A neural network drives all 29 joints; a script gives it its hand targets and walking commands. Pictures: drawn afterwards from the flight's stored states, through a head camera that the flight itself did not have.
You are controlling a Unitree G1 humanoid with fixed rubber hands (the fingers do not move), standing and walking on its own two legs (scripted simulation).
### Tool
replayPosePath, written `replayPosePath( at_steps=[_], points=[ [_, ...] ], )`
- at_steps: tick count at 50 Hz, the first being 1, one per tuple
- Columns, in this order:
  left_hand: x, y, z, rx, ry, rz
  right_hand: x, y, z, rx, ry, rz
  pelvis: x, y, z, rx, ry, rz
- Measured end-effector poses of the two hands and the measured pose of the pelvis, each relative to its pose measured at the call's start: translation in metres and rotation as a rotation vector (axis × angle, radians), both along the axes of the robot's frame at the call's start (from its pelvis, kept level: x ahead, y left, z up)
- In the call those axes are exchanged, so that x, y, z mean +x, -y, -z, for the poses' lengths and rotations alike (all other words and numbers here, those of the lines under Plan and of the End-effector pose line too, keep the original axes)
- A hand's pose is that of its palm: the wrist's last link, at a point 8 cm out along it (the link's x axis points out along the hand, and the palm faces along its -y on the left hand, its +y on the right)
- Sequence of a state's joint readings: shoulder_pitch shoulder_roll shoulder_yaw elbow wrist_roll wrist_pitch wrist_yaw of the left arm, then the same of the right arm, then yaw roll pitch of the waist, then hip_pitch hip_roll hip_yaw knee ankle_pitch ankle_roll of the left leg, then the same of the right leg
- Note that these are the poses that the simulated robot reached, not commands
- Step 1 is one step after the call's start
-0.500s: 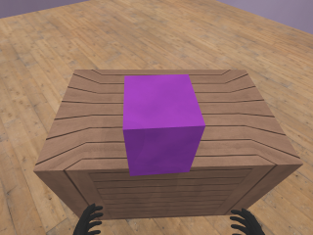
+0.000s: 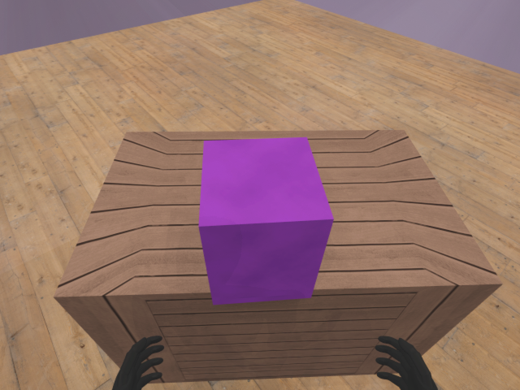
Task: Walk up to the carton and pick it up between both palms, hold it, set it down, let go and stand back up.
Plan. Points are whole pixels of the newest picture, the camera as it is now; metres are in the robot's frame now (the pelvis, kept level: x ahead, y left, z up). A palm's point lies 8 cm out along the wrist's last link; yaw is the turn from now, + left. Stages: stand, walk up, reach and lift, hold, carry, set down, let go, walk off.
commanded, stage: reach and lift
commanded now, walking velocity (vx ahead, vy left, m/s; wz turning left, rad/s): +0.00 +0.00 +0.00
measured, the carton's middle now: (259, 222) +0.44 +0.03 -0.01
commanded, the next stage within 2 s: none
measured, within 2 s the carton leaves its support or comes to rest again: neither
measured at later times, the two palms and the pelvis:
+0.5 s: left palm (130, 356) +0.20 +0.22 -0.04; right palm (410, 352) +0.21 -0.21 -0.03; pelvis +0.00 -0.01 +0.00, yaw +0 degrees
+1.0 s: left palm (132, 288) +0.27 +0.22 +0.02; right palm (401, 284) +0.29 -0.20 +0.03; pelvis +0.01 +0.00 +0.01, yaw +0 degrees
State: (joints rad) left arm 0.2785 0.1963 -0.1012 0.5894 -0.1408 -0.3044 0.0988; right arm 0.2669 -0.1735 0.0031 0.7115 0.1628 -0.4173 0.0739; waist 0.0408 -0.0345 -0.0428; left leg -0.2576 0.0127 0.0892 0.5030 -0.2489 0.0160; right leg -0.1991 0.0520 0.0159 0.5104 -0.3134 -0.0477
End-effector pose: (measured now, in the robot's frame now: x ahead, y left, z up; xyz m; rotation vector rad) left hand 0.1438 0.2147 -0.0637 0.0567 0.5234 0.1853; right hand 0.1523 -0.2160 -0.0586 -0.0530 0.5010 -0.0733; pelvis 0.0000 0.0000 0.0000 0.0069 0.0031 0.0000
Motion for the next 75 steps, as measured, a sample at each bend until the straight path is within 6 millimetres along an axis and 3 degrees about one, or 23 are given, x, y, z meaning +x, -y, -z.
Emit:
replayPosePath(
  at_steps=[18, 26, 37, 49, 75],
  points=[
    [0.036, -0.003, -0.016, -0.013, 0.204, -0.033, 0.042, -0.007, -0.019, 0.030, 0.189, -0.020, -0.003, 0.009, 0.005, 0.010, -0.013, -0.009],
    [0.055, -0.003, -0.024, -0.026, 0.212, -0.032, 0.058, -0.009, -0.028, 0.022, 0.181, -0.019, -0.001, 0.010, 0.002, 0.008, -0.015, -0.006],
    [0.097, -0.003, -0.054, -0.023, 0.259, -0.009, 0.096, -0.012, -0.057, 0.029, 0.217, -0.013, 0.005, 0.008, -0.006, 0.001, -0.015, 0.002],
    [0.127, -0.006, -0.083, -0.027, 0.280, 0.007, 0.133, -0.019, -0.084, 0.042, 0.230, -0.014, 0.008, 0.005, -0.011, -0.005, -0.005, 0.002],
    [0.197, -0.010, -0.159, -0.045, 0.265, 0.023, 0.206, -0.025, -0.148, 0.031, 0.229, -0.012, -0.006, 0.006, -0.013, -0.007, -0.051, 0.000]
  ],
)
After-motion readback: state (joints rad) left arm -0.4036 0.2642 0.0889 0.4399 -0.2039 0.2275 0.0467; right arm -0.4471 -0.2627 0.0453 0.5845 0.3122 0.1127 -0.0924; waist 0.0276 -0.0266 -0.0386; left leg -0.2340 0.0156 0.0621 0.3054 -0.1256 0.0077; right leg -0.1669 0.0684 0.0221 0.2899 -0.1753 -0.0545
